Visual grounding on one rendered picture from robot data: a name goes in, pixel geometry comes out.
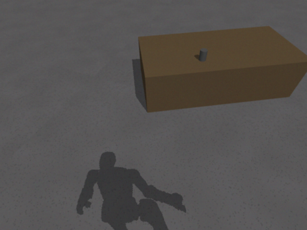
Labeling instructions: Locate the can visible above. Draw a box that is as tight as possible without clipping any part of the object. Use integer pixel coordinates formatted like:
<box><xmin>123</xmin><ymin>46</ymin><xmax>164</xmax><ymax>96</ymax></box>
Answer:
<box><xmin>199</xmin><ymin>48</ymin><xmax>208</xmax><ymax>62</ymax></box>

